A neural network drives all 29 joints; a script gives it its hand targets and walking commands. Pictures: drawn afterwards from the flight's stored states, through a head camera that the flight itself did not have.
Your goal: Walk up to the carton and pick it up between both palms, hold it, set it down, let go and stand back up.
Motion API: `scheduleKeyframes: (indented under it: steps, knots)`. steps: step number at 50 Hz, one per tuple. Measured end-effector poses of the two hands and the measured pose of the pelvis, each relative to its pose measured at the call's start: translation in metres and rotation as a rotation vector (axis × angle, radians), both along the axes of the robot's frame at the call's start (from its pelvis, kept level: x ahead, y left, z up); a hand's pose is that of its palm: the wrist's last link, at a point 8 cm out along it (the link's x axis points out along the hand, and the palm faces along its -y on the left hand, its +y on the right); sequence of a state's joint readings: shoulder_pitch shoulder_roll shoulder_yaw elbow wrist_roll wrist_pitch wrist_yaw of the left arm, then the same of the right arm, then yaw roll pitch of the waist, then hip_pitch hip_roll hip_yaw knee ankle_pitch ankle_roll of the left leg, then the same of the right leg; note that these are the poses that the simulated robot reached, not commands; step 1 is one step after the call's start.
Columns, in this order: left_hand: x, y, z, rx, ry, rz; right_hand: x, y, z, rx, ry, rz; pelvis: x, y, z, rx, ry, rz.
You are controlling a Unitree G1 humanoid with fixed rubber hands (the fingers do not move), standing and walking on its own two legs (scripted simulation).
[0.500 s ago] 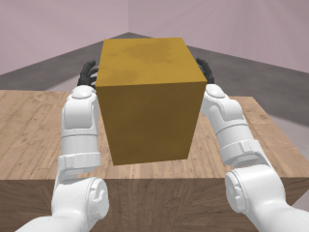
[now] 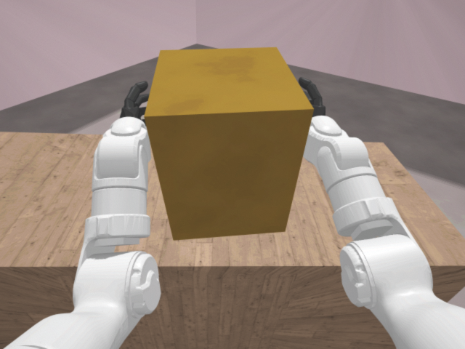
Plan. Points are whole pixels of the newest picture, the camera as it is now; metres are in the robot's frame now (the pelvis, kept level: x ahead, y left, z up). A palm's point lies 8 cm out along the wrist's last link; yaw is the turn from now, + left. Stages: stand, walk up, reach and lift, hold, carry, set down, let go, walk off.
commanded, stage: hold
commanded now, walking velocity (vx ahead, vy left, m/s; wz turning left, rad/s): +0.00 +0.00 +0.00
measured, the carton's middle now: (224, 144) +0.38 +0.01 +0.21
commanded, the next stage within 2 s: none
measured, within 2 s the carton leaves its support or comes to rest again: neither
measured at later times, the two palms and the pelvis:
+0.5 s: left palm (131, 128) +0.37 +0.16 +0.25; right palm (311, 128) +0.37 -0.14 +0.25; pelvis +0.00 +0.00 +0.00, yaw +0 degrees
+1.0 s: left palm (131, 127) +0.37 +0.16 +0.25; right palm (310, 125) +0.37 -0.13 +0.25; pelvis +0.00 +0.00 +0.00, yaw +0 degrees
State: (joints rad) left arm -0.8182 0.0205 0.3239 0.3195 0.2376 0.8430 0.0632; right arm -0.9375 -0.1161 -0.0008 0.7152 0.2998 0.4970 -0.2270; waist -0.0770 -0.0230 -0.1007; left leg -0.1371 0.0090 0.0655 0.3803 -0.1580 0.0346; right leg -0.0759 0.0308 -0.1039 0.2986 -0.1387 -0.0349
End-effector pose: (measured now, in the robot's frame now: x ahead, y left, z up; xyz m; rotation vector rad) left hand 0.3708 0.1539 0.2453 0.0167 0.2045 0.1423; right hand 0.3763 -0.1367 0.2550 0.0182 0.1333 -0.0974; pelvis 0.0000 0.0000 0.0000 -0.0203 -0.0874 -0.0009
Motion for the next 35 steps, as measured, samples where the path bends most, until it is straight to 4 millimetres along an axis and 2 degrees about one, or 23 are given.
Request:
scheduleKeyframes:
  steps: [14, 35]
  knots:
    - [-0.0034, 0.0031, -0.0022, -0.007, -0.010, 0.009, -0.0002, 0.0028, -0.0029, 0.021, -0.007, 0.007, 0.0070, -0.0003, -0.0003, 0.000, -0.028, 0.015]
    - [-0.0062, 0.0028, 0.0028, -0.004, -0.011, 0.002, -0.0051, 0.0023, -0.0021, 0.024, -0.005, -0.001, 0.0013, 0.0020, -0.0004, 0.001, -0.027, -0.006]
